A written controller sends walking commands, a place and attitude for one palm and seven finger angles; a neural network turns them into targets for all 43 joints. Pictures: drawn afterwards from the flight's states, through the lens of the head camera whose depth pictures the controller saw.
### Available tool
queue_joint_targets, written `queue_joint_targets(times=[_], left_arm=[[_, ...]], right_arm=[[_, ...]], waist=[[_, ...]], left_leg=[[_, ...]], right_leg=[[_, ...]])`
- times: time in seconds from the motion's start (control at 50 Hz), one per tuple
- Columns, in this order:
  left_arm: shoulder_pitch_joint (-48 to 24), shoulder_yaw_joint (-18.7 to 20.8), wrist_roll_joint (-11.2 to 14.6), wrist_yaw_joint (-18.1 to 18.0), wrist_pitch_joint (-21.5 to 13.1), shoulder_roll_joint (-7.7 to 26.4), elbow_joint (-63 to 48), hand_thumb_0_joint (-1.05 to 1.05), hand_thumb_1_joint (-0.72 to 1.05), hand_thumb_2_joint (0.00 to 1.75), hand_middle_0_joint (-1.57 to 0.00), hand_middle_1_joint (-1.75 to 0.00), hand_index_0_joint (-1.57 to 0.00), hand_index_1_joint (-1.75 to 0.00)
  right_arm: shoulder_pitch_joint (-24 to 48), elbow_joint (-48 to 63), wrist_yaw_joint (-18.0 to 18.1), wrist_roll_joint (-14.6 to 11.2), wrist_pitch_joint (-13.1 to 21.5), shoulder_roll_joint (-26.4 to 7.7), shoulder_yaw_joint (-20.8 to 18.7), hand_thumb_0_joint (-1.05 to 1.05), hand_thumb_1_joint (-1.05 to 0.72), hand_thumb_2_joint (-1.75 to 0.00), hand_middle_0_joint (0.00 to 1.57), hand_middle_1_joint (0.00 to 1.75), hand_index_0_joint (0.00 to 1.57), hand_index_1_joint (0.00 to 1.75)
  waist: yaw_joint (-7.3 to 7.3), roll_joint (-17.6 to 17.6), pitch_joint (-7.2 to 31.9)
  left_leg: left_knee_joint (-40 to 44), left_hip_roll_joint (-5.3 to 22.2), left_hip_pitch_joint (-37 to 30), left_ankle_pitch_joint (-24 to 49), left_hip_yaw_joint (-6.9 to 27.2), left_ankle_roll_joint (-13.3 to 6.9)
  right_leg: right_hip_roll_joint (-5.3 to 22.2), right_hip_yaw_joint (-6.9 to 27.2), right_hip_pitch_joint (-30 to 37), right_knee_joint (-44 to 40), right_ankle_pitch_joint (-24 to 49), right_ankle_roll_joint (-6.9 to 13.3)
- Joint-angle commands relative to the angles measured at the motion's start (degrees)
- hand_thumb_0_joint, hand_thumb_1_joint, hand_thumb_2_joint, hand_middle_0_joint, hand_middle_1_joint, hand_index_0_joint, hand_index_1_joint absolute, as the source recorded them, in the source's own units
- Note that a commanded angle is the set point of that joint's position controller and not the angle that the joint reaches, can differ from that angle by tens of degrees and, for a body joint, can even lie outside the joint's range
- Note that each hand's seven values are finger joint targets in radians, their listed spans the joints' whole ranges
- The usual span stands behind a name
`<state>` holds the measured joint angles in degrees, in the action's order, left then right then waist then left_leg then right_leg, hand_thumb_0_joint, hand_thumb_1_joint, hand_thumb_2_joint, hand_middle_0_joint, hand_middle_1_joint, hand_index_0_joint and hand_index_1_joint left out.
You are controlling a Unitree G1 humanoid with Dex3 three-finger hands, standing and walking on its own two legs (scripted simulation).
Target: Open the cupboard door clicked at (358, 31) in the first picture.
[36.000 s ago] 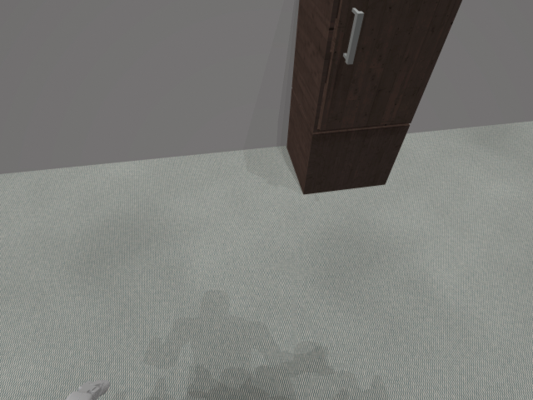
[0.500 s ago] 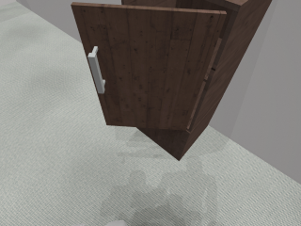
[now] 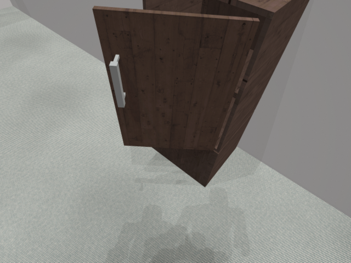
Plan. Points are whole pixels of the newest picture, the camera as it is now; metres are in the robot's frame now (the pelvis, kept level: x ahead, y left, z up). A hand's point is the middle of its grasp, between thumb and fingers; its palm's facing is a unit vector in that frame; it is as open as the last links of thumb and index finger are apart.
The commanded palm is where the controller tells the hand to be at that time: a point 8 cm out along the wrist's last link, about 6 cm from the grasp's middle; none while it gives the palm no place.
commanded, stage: come to a stop and stand still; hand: left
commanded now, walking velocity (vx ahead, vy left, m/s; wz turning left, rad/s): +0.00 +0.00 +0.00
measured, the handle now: (119, 82) +0.60 +0.21 +0.04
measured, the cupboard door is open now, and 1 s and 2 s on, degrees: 38 38 38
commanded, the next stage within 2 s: look again from close up in 0.50 s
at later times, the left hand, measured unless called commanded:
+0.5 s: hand out of the picture -0.02 +0.13 -0.18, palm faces +0.06 -0.98 -0.16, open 7.3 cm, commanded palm none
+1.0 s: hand out of the picture +0.02 +0.19 -0.17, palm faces +0.06 -0.96 -0.27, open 7.4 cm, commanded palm none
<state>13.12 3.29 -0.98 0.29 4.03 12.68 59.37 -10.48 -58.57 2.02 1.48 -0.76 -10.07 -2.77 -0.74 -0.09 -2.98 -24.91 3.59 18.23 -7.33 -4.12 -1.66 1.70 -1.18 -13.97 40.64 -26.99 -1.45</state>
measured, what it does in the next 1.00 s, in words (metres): steps on the spot: right foot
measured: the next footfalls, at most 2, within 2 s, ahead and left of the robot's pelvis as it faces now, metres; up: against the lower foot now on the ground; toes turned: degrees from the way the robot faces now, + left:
right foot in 0.06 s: +0.00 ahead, -0.16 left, +0.00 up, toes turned -1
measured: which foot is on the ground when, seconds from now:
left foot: down 0.00-1.00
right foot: up 0.00-0.04, down 0.06-1.00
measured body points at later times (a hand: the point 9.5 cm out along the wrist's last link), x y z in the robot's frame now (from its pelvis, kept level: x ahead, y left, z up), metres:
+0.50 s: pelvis -0.01 -0.04 +0.00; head +0.00 -0.03 +0.45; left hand -0.02 +0.18 -0.17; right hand -0.02 -0.25 -0.16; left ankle +0.02 +0.09 -0.74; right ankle -0.04 -0.16 -0.74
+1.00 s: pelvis -0.03 -0.02 -0.01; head -0.04 -0.02 +0.44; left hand +0.02 +0.24 -0.15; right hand +0.07 -0.28 -0.14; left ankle +0.02 +0.09 -0.74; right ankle -0.04 -0.16 -0.74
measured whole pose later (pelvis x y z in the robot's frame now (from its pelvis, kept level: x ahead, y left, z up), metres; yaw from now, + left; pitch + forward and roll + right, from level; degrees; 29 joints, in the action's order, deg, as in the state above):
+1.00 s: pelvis -0.03 -0.02 -0.01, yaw +2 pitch -3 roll -1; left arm 14.2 1.0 -1.2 -1.2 0.1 14.3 56.1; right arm -9.7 -56.2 1.0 1.0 0.5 -14.0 -1.9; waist 0.6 -0.3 -1.0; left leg -32.1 1.3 15.9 -13.0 -1.9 -0.6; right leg 2.0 -2.0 -9.2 30.8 -18.3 -1.5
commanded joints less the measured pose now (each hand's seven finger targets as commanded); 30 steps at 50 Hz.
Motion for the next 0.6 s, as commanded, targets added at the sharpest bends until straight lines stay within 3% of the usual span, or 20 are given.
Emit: queue_joint_targets(times=[0.0,0.02,0.04,0.06,0.08,0.1,0.12,0.14,0.16,0.18,0.2,0.22,0.24,0.26,0.28,0.32,0.38,0.56,0.58], left_arm=[[9.9,0.5,-0.1,-0.7,-2.0,3.6,0.0,0.00,0.90,0.90,-0.20,-0.30,-0.20,-0.30],[10.1,1.0,-0.6,-1.2,-2.4,6.3,0.0,0.00,0.90,0.90,-0.20,-0.30,-0.20,-0.30],[6.0,1.1,-0.5,-1.5,-2.6,9.2,-1.2,0.00,0.90,0.90,-0.20,-0.30,-0.20,-0.30],[1.3,0.5,-0.5,-1.6,-2.8,9.3,-3.2,0.00,0.90,0.90,-0.20,-0.30,-0.20,-0.30],[-1.8,0.2,-0.5,-1.7,-3.1,8.4,-3.6,0.00,0.90,0.90,-0.20,-0.30,-0.20,-0.30],[-2.8,-0.3,-0.3,-1.8,-3.9,6.4,-3.1,0.00,0.90,0.90,-0.20,-0.30,-0.20,-0.30],[-2.4,-0.6,0.2,-1.7,-4.2,5.6,-2.4,0.00,0.90,0.90,-0.20,-0.30,-0.20,-0.30],[-1.5,-0.9,0.4,-1.6,-4.4,5.0,-1.6,0.00,0.90,0.90,-0.20,-0.30,-0.20,-0.30],[-0.9,-1.2,0.5,-1.6,-4.7,4.3,-0.8,0.00,0.90,0.90,-0.20,-0.30,-0.20,-0.30],[0.4,-1.5,0.6,-1.7,-4.7,3.4,-0.2,0.00,0.90,0.90,-0.20,-0.30,-0.20,-0.30],[1.7,-1.7,0.8,-1.7,-4.7,2.4,0.2,0.00,0.90,0.90,-0.20,-0.30,-0.20,-0.30],[2.6,-1.7,0.9,-1.8,-4.5,2.2,0.7,0.00,0.90,0.90,-0.20,-0.30,-0.20,-0.30],[3.5,-1.7,0.9,-1.8,-4.6,2.1,1.4,0.00,0.90,0.90,-0.20,-0.30,-0.20,-0.30],[3.5,-1.6,0.9,-1.8,-4.3,2.6,2.3,0.00,0.90,0.90,-0.20,-0.30,-0.20,-0.30],[4.1,-1.6,1.0,-1.8,-4.2,2.6,2.6,0.00,0.90,0.90,-0.20,-0.30,-0.20,-0.30],[4.2,-1.6,0.9,-1.8,-4.3,2.6,3.1,0.00,0.90,0.90,-0.20,-0.30,-0.20,-0.30],[4.2,-1.7,0.7,-1.8,-4.4,2.3,3.5,0.00,0.90,0.90,-0.20,-0.30,-0.20,-0.30],[5.5,-1.9,0.6,-2.0,-4.7,0.9,4.3,0.00,0.90,0.90,-0.20,-0.30,-0.20,-0.30],[5.0,-2.6,-0.7,-2.7,-6.1,11.6,-1.3,0.00,0.90,0.90,-0.20,-0.30,-0.20,-0.30]], right_arm=[[-2.3,1.2,-0.2,-0.3,-0.3,-9.9,-2.6,0.00,-0.90,-0.90,0.20,0.30,0.20,0.30],[-1.9,1.6,-0.3,-0.8,-0.6,-6.7,-2.0,0.00,-0.90,-0.90,0.20,0.30,0.20,0.30],[-0.7,2.6,-0.9,-0.7,-0.9,-4.2,-1.1,0.00,-0.90,-0.90,0.20,0.30,0.20,0.30],[0.0,2.8,-1.4,-0.4,-1.0,-5.0,-1.1,0.00,-0.90,-0.90,0.20,0.30,0.20,0.30],[-2.0,2.1,-1.8,-0.3,-0.9,-3.7,-1.0,0.00,-0.90,-0.90,0.20,0.30,0.20,0.30],[-3.6,0.4,-1.8,0.0,-0.8,-3.1,-0.9,0.00,-0.90,-0.90,0.20,0.30,0.20,0.30],[-5.3,-0.7,-1.5,-0.1,-0.7,-3.5,-0.6,0.00,-0.90,-0.90,0.20,0.30,0.20,0.30],[-6.5,-1.6,-1.3,-0.1,-0.4,-3.4,-0.4,0.00,-0.90,-0.90,0.20,0.30,0.20,0.30],[-8.0,-2.5,-1.1,-0.3,0.2,-3.4,-0.2,0.00,-0.90,-0.90,0.20,0.30,0.20,0.30],[-8.7,-3.5,-0.9,-0.4,0.7,-3.6,0.0,0.00,-0.90,-0.90,0.20,0.30,0.20,0.30],[-9.1,-4.0,-0.6,-0.3,1.2,-5.0,0.2,0.00,-0.90,-0.90,0.20,0.30,0.20,0.30],[-8.8,-4.4,-0.3,-0.4,1.4,-5.5,0.3,0.00,-0.90,-0.90,0.20,0.30,0.20,0.30],[-8.3,-4.6,0.1,-0.4,1.5,-5.7,0.6,0.00,-0.90,-0.90,0.20,0.30,0.20,0.30],[-8.0,-5.1,0.1,-0.6,1.8,-5.2,0.7,0.00,-0.90,-0.90,0.20,0.30,0.20,0.30],[-8.1,-5.4,0.2,-0.7,1.8,-4.9,0.8,0.00,-0.90,-0.90,0.20,0.30,0.20,0.30],[-8.1,-5.6,0.2,-0.7,1.6,-4.7,0.8,0.00,-0.90,-0.90,0.20,0.30,0.20,0.30],[-8.5,-5.8,0.1,-0.8,1.3,-4.1,0.7,0.00,-0.90,-0.90,0.20,0.30,0.20,0.30],[-8.5,-6.4,0.0,-0.6,1.1,-2.9,0.8,0.00,-0.90,-0.90,0.20,0.30,0.20,0.30],[-4.5,1.3,-1.0,-0.3,2.0,-10.3,0.9,0.00,-0.90,-0.90,0.20,0.30,0.20,0.30]], waist=[[2.06,-4.1,3.1],[2.20,5.5,1.6],[1.31,14.6,-2.0],[0.86,11.9,-3.7],[-0.89,7.8,-2.1],[-1.48,11.2,-2.8],[-1.66,13.0,-2.7],[-1.66,12.0,-2.6],[-2.06,9.2,-2.1],[-1.48,5.5,-1.9],[-0.74,-0.8,-1.5],[0.07,-2.2,-1.7],[0.62,-0.8,-1.2],[0.72,-4.7,-0.1],[1.06,-5.3,0.1],[0.74,-4.0,0.5],[0.53,1.2,-0.2],[0.17,1.5,-2.4],[-0.46,-1.3,-6.9]], left_leg=[[8.2,5.5,4.3,-16.7,8.9,-0.1],[0.3,0.4,7.1,-18.2,4.3,2.6],[-6.3,-2.1,6.4,-17.0,1.0,3.9],[-12.5,-1.8,3.0,-17.9,2.7,3.2],[-13.9,-2.3,-0.5,-16.3,2.3,2.8],[-13.4,-1.6,-1.1,-11.5,2.8,2.6],[-11.6,-1.4,-2.3,-8.9,2.9,2.7],[-8.9,-1.4,-3.8,-6.3,2.9,2.7],[-4.2,-0.8,-6.5,-1.7,3.8,2.6],[-1.1,0.7,-8.5,3.3,5.7,2.1],[1.2,2.9,-8.0,6.3,8.0,1.4],[2.9,4.2,-5.6,5.2,9.1,0.9],[3.0,4.0,-5.3,5.4,9.1,0.8],[3.4,3.4,-5.5,7.1,8.7,1.0],[3.7,3.3,-5.7,6.3,8.4,0.9],[4.2,2.8,-5.6,1.8,7.6,1.4],[4.2,2.1,-6.4,-1.0,6.7,1.7],[4.3,1.5,-7.1,-1.8,6.1,1.8],[0.8,0.5,-5.3,2.9,7.8,1.2]], right_leg=[[-0.3,-1.7,12.2,-21.6,9.3,2.2],[7.8,8.8,9.7,-28.4,0.9,5.3],[15.5,15.8,0.1,-34.5,-10.0,8.8],[17.0,16.2,-7.4,-35.5,-12.3,10.6],[15.6,13.3,-9.6,-33.7,-10.1,10.1],[11.4,9.7,-8.3,-30.8,-1.8,8.5],[9.9,7.3,-6.9,-29.0,3.3,7.7],[9.2,5.8,-5.9,-27.2,7.2,7.1],[8.3,4.8,-6.0,-24.3,9.7,6.1],[6.2,3.1,-5.7,-22.0,10.6,4.7],[4.6,2.6,-3.1,-20.2,13.5,3.3],[3.8,2.4,0.1,-20.5,13.7,2.7],[3.6,2.8,1.7,-20.9,15.7,2.6],[4.2,2.2,3.3,-19.8,17.2,2.7],[3.8,2.3,4.4,-20.4,16.6,2.7],[4.1,2.9,4.4,-21.6,14.6,2.7],[4.1,2.8,3.5,-23.4,12.6,2.8],[4.5,3.3,1.0,-24.3,10.9,2.9],[3.8,2.3,-1.7,-22.0,17.0,3.4]])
